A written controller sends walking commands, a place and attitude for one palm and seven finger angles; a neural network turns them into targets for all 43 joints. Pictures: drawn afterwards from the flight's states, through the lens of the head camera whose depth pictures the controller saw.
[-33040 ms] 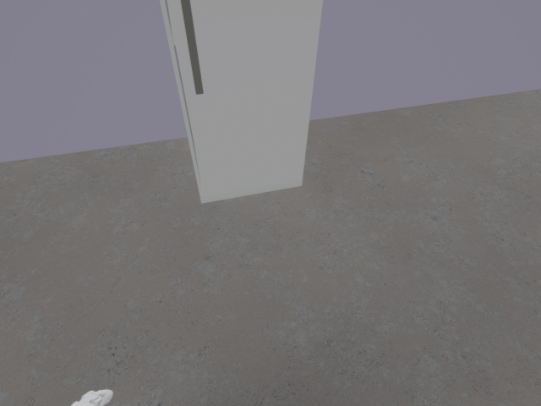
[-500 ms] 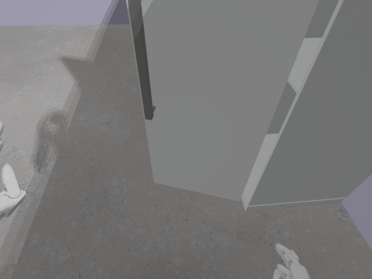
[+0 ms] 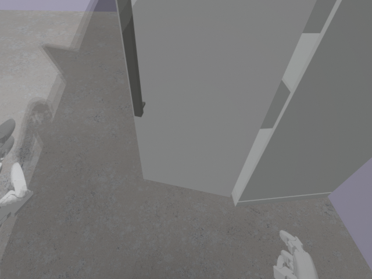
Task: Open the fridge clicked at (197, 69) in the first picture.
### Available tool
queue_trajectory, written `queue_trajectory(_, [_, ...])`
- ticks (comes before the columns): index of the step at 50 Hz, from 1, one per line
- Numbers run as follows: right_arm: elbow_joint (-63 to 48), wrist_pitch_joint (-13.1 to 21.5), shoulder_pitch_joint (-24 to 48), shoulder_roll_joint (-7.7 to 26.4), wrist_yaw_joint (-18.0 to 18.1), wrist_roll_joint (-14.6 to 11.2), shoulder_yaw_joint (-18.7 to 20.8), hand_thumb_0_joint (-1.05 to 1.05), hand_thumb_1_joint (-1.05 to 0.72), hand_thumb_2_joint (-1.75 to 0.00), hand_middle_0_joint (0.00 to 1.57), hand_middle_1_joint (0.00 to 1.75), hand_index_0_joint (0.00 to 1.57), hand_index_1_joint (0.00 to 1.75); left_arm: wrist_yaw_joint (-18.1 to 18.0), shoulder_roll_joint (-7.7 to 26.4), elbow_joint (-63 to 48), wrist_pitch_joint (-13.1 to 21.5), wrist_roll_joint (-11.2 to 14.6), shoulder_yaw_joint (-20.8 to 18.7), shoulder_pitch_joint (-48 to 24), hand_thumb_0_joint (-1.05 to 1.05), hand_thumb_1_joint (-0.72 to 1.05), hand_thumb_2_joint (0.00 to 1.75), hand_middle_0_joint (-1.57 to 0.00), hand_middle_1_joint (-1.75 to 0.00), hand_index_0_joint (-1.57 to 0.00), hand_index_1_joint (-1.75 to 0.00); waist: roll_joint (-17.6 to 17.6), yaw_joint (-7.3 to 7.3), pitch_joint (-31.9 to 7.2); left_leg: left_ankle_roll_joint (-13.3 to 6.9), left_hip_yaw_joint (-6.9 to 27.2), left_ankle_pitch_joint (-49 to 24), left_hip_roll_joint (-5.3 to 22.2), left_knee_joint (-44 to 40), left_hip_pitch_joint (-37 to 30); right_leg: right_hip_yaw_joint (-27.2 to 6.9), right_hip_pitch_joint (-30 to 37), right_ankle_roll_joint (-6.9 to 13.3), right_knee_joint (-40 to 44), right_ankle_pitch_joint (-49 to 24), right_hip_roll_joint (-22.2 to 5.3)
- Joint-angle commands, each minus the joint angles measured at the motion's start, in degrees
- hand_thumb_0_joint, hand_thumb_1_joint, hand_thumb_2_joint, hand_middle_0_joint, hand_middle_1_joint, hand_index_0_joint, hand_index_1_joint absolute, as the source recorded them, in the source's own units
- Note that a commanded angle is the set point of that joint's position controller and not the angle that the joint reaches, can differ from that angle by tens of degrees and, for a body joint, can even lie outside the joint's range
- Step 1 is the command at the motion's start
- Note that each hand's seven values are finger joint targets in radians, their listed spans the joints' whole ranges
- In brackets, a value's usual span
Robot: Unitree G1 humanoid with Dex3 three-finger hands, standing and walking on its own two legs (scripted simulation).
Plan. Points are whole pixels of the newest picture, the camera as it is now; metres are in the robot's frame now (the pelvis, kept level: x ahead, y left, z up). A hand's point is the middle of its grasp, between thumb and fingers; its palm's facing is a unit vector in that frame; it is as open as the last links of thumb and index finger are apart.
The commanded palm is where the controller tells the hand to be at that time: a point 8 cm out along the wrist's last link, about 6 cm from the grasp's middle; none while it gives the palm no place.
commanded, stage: let the arm hang, fingers relaxed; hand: left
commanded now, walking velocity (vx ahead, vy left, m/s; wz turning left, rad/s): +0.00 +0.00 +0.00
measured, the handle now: (135, 60) +0.70 +0.20 +0.10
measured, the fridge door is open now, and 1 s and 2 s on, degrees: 71 71 71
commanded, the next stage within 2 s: look to check the result in 1.20 s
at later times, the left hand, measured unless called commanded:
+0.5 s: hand out of the picture -0.02 +0.18 -0.19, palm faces +0.01 -0.99 -0.15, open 7.1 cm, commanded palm none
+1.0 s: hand out of the picture +0.00 +0.26 -0.16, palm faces +0.00 -0.94 -0.33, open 7.4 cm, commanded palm none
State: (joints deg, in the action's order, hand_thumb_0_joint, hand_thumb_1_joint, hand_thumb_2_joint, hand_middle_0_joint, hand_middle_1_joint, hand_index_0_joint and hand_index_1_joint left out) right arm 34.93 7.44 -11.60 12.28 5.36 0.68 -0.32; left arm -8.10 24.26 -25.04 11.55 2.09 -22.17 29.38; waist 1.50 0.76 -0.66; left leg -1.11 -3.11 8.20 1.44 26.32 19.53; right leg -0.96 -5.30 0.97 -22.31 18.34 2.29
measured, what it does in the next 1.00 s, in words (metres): stands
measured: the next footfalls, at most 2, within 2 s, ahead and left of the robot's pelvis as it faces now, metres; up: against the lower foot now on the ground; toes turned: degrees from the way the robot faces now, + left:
none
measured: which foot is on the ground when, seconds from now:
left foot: down 0.00-1.00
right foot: down 0.00-1.00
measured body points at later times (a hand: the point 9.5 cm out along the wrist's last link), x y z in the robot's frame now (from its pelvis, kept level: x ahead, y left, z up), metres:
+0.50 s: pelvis -0.02 +0.00 -0.01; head +0.01 +0.04 +0.43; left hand -0.02 +0.23 -0.18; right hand +0.02 -0.26 -0.14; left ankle +0.03 +0.11 -0.74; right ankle -0.07 -0.11 -0.74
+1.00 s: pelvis -0.04 +0.01 +0.00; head -0.04 +0.01 +0.45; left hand +0.00 +0.31 -0.13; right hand +0.03 -0.26 -0.14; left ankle +0.03 +0.11 -0.74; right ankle -0.07 -0.11 -0.74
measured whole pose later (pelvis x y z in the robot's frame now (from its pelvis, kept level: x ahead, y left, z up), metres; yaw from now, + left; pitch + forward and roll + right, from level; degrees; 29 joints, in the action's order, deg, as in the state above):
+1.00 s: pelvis -0.04 +0.01 +0.00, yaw +1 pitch -1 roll -1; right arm 62.3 -0.7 -8.6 16.2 0.6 1.3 1.0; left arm 0.1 17.9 63.5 0.7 -1.3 -0.5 10.7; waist -1.5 0.2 1.1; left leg -2.0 -1.6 5.5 -0.8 22.0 15.2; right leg 1.6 -5.5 0.1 -22.3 15.5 0.0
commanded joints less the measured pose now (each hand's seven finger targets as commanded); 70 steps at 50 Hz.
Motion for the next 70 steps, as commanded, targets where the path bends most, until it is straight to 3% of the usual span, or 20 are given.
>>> queue_trajectory(1, [-8.42,2.28,3.71,6.64,0.40,-0.36,2.67,0.00,-0.90,-0.90,0.20,0.30,0.20,0.30,-1.64,10.89,-13.11,3.44,0.87,-9.07,1.83,0.00,0.90,0.90,-0.20,-0.30,-0.20,-0.30,-5.64,-1.27,-10.23,-0.41,4.16,-18.36,3.67,0.40,-13.67,-2.12,-5.62,-0.68,1.82,-20.32,-4.13])
queue_trajectory(4, [-8.24,2.18,3.48,6.67,0.57,-0.42,2.57,0.00,-0.90,-0.90,0.20,0.30,0.20,0.30,-1.78,11.26,-13.35,3.24,1.06,-9.45,1.88,0.00,0.90,0.90,-0.20,-0.30,-0.20,-0.30,-6.08,-1.06,-10.77,-0.42,4.46,-19.90,4.10,0.43,-14.19,-1.51,-5.63,-0.84,0.96,-20.85,-4.05])
queue_trajectory(5, [1.27,3.64,7.79,18.04,-4.68,-2.69,4.20,0.00,-0.90,-0.90,0.20,0.30,0.20,0.30,5.70,0.30,29.22,-6.13,-2.08,16.42,-3.44,0.00,0.90,0.90,-0.20,-0.30,-0.20,-0.30,-7.54,1.08,-4.91,-0.78,5.36,-32.75,6.42,7.86,-9.87,2.58,-10.46,0.45,-8.68,-26.88,-8.69])
queue_trajectory(6, [1.63,-0.04,3.82,16.63,-4.94,-2.34,5.02,0.00,-0.90,-0.90,0.20,0.30,0.20,0.30,7.07,0.23,30.94,-10.60,-2.00,15.40,-4.52,0.00,0.90,0.90,-0.20,-0.30,-0.20,-0.30,-7.59,0.76,-8.93,-0.95,5.68,-31.19,7.46,6.51,-12.73,0.61,-11.97,0.64,-8.93,-15.97,-7.22])
queue_trajectory(7, [0.84,-1.57,4.15,16.40,-4.74,-2.23,4.64,0.00,-0.90,-0.90,0.20,0.30,0.20,0.30,7.36,-0.50,30.96,-11.93,-1.81,15.54,-5.09,0.00,0.90,0.90,-0.20,-0.30,-0.20,-0.30,-10.03,0.33,-6.40,-2.29,7.57,-25.99,9.32,4.28,-9.76,1.60,-13.45,0.48,-11.00,-4.36,-5.79])
queue_trajectory(9, [1.35,-3.72,3.87,16.45,-4.72,-0.96,3.56,0.00,-0.90,-0.90,0.20,0.30,0.20,0.30,7.39,-0.28,36.09,-11.99,-2.55,16.94,-7.56,0.00,0.90,0.90,-0.20,-0.30,-0.20,-0.30,-5.82,-0.50,-5.54,-5.53,12.55,-17.66,11.21,0.72,-3.15,1.15,-11.53,0.63,-15.35,6.55,-4.01])
queue_trajectory(12, [2.23,-5.15,5.35,15.54,-4.70,0.08,2.46,0.00,-0.90,-0.90,0.20,0.30,0.20,0.30,7.68,2.46,45.65,-11.57,-3.30,17.23,-9.75,0.00,0.90,0.90,-0.20,-0.30,-0.20,-0.30,6.38,-1.69,-4.44,-4.24,12.38,-4.79,7.43,0.85,1.89,-1.22,-6.75,2.06,-7.53,-0.13,-6.42])
queue_trajectory(13, [3.05,-5.74,5.51,13.94,-4.77,0.15,2.24,0.00,-0.90,-0.90,0.20,0.30,0.20,0.30,7.59,2.87,49.21,-11.36,-3.53,17.80,-11.05,0.00,0.90,0.90,-0.20,-0.30,-0.20,-0.30,12.06,-1.33,-3.83,-2.69,10.02,-1.33,4.87,3.65,1.21,-4.27,-9.38,3.14,-3.33,-0.23,-9.21])
queue_trajectory(15, [6.34,-7.22,4.54,11.25,-4.95,0.80,2.50,0.00,-0.90,-0.90,0.20,0.30,0.20,0.30,7.27,2.35,55.81,-11.46,-3.80,18.61,-14.83,0.00,0.90,0.90,-0.20,-0.30,-0.20,-0.30,16.19,-0.36,-0.11,0.04,5.08,8.07,-0.74,12.50,0.14,-11.09,-16.36,7.63,4.51,1.83,-15.78])
queue_trajectory(17, [8.39,-8.33,3.35,10.80,-4.86,1.28,2.87,0.00,-0.90,-0.90,0.20,0.30,0.20,0.30,6.80,1.59,59.42,-11.75,-4.03,19.38,-18.53,0.00,0.90,0.90,-0.20,-0.30,-0.20,-0.30,8.88,0.74,2.15,0.35,3.88,11.27,-0.69,16.56,0.04,-10.43,-17.11,9.85,3.70,-4.77,-16.48])
queue_trajectory(18, [9.42,-8.43,2.05,9.85,-4.78,1.34,2.67,0.00,-0.90,-0.90,0.20,0.30,0.20,0.30,6.66,1.20,61.37,-11.77,-3.88,19.56,-18.20,0.00,0.90,0.90,-0.20,-0.30,-0.20,-0.30,4.69,1.10,1.69,0.41,3.37,7.70,-0.60,14.81,-1.47,-9.14,-15.71,9.34,1.71,-10.19,-15.57])
queue_trajectory(20, [11.90,-7.64,-0.39,9.40,-4.50,1.19,2.39,0.00,-0.90,-0.90,0.20,0.30,0.20,0.30,6.74,0.43,65.90,-11.17,-3.53,19.71,-16.71,0.00,0.90,0.90,-0.20,-0.30,-0.20,-0.30,-3.01,1.07,-0.51,-0.30,5.80,-10.46,2.03,5.90,-5.50,-5.18,-10.70,5.58,-5.24,-19.36,-11.34])
queue_trajectory(22, [14.50,-6.75,-0.91,10.31,-3.72,0.95,2.29,0.00,-0.90,-0.90,0.20,0.30,0.20,0.30,6.49,-1.95,70.51,-10.98,-3.03,20.17,-11.80,0.00,0.90,0.90,-0.20,-0.30,-0.20,-0.30,-7.92,-0.96,-4.86,-2.30,9.55,-21.05,5.71,3.99,-8.55,-2.68,-6.13,2.09,-6.09,-16.24,-7.36])
queue_trajectory(23, [15.24,-6.75,-0.31,10.50,-3.47,0.75,2.63,0.00,-0.90,-0.90,0.20,0.30,0.20,0.30,6.42,-2.15,72.78,-11.13,-2.91,19.63,-11.31,0.00,0.90,0.90,-0.20,-0.30,-0.20,-0.30,-13.12,-1.30,-5.06,-2.92,10.61,-21.03,6.04,3.20,-8.38,-1.93,-5.06,1.64,-5.10,-13.81,-7.14])
queue_trajectory(25, [17.11,-6.99,-0.72,9.68,-3.27,0.44,2.37,0.00,-0.90,-0.90,0.20,0.30,0.20,0.30,6.72,-2.28,76.38,-11.30,-2.57,19.85,-10.51,0.00,0.90,0.90,-0.20,-0.30,-0.20,-0.30,-15.37,-1.41,-5.42,-3.21,11.12,-15.62,6.33,0.21,-7.00,-0.76,-2.18,1.40,-3.68,-9.21,-6.28])
queue_trajectory(28, [18.70,-7.26,-0.70,9.94,-3.15,0.18,2.75,0.00,-0.90,-0.90,0.20,0.30,0.20,0.30,7.12,-2.16,80.02,-11.17,-2.85,19.86,-10.83,0.00,0.90,0.90,-0.20,-0.30,-0.20,-0.30,-8.59,-1.31,-3.40,-2.57,11.41,-4.83,5.51,-1.68,-5.64,-1.76,-2.15,2.23,0.63,-6.55,-6.55])
queue_trajectory(31, [20.61,-7.41,-1.03,10.90,-3.19,0.25,3.18,0.00,-0.90,-0.90,0.20,0.30,0.20,0.30,7.31,-1.95,82.38,-11.07,-2.92,19.88,-12.59,0.00,0.90,0.90,-0.20,-0.30,-0.20,-0.30,-5.28,-0.60,-0.91,-2.06,10.94,2.04,5.12,-3.65,-6.00,-2.19,-4.56,2.92,2.95,-2.80,-7.16])
queue_trajectory(43, [24.23,-7.47,2.17,13.74,-3.98,0.45,3.66,0.00,-0.90,-0.90,0.20,0.30,0.20,0.30,7.50,1.30,86.53,-10.63,-3.25,20.01,-15.95,0.00,0.90,0.90,-0.20,-0.30,-0.20,-0.30,-1.42,-0.71,4.55,-1.54,11.39,10.97,4.97,-10.21,-6.28,-2.70,-8.94,2.64,6.35,4.39,-7.34])
queue_trajectory(59, [25.96,-6.17,5.53,16.00,-4.11,0.21,3.02,0.00,-0.90,-0.90,0.20,0.30,0.20,0.30,7.53,4.53,86.59,-9.57,-2.89,19.90,-21.21,0.00,0.90,0.90,-0.20,-0.30,-0.20,-0.30,-3.06,-0.38,-0.53,-0.93,9.32,-7.02,5.53,-8.23,-12.31,-3.37,-3.77,1.98,7.22,-8.14,-9.08])
queue_trajectory(70, [26.60,-6.31,6.45,16.95,-3.98,0.16,2.84,0.00,-0.90,-0.90,0.20,0.30,0.20,0.30,7.46,4.88,87.18,-9.71,-2.76,19.86,-22.64,0.00,0.90,0.90,-0.20,-0.30,-0.20,-0.30,-3.07,-0.23,-0.61,-0.55,9.18,-8.00,5.83,-8.60,-13.74,-3.51,-2.69,1.98,8.35,-9.20,-9.25])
